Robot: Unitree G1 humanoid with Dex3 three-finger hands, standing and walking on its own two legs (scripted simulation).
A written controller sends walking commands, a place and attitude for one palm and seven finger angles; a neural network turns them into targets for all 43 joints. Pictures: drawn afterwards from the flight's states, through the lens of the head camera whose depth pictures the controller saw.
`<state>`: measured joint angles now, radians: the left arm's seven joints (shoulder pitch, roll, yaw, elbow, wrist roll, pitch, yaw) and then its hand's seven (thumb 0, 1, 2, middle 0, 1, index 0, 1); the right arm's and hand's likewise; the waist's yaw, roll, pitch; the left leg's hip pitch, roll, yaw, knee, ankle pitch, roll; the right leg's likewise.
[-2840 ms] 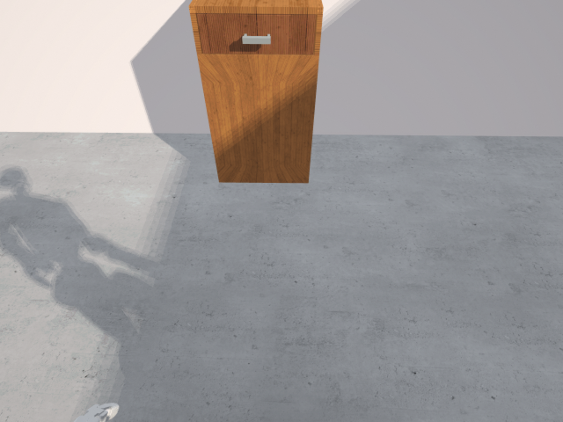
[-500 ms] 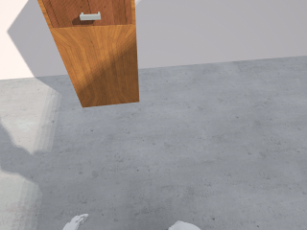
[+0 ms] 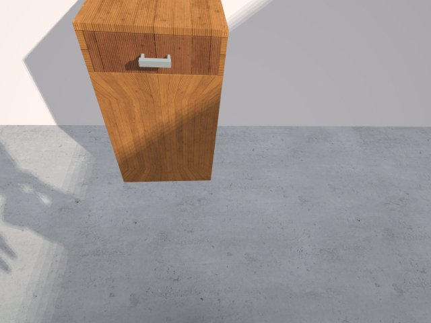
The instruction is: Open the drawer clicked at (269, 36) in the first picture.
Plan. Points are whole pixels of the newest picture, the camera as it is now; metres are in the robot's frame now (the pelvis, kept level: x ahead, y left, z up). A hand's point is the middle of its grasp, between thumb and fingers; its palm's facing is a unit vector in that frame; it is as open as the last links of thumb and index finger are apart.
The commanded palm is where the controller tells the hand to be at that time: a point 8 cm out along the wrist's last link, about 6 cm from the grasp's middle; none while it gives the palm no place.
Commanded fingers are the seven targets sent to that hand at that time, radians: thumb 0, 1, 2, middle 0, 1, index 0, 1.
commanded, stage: turn to face it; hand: left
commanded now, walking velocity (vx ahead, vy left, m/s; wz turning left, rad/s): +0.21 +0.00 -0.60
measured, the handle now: (155, 59) +0.88 +0.28 +0.00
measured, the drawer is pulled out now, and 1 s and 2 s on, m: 0.00 0.00 0.00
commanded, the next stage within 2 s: take the last steps up to it in 0.54 s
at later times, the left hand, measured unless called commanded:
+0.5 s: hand (162, 272) +0.25 +0.13 -0.16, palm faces +0.03 -0.98 -0.19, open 7.3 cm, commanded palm none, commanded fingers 0.00 0.90 0.90 -0.20 -0.30 -0.20 -0.30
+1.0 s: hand (135, 307) +0.17 +0.18 -0.16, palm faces +0.14 -0.97 -0.19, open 7.4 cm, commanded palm none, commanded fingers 0.00 0.90 0.90 -0.20 -0.30 -0.20 -0.30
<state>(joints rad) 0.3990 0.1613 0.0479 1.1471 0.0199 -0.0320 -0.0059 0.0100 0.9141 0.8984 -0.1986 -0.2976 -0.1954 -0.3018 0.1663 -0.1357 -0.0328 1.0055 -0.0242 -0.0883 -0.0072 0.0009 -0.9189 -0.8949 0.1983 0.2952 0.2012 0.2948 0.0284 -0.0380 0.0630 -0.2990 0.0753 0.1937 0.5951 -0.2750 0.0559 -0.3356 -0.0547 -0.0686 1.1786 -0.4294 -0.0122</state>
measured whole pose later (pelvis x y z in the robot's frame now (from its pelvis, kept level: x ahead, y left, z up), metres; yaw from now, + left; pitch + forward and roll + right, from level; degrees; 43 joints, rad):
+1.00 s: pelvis +0.19 -0.01 +0.01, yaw +6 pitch -1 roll +0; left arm 0.30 0.17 0.05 1.08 0.03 0.02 -0.01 0.01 0.91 0.90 -0.20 -0.30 -0.19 -0.30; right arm 0.35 -0.13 -0.04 1.07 -0.03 -0.03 -0.02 0.00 -0.91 -0.89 0.20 0.30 0.20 0.30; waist -0.02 0.00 0.02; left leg -0.12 0.02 0.09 0.39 -0.25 0.02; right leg -0.36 -0.08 -0.09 0.75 -0.38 0.03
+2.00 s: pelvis +0.39 -0.01 +0.00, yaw +7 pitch -2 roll +1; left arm 0.18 0.17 0.04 0.99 0.03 0.02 0.03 0.00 0.91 0.90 -0.20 -0.30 -0.19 -0.30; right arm 0.20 -0.18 -0.06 1.06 -0.01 0.04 -0.03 0.00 -0.92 -0.89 0.20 0.30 0.20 0.29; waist -0.03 0.04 0.07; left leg -0.29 0.07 0.13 0.64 -0.37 -0.01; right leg -0.28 -0.04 -0.08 0.60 -0.29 -0.03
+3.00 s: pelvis +0.37 -0.02 +0.00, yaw +7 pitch +0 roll +0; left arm 0.22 0.14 0.02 1.09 0.01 -0.02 0.05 0.01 0.94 0.90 -0.20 -0.30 -0.20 -0.30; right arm 0.34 -0.16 -0.02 1.08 -0.01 -0.01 -0.04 0.01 -0.91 -0.90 0.20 0.30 0.20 0.29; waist -0.05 0.06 0.03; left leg -0.17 0.06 0.00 0.57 -0.39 -0.05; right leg -0.27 0.01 -0.08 0.60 -0.33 -0.05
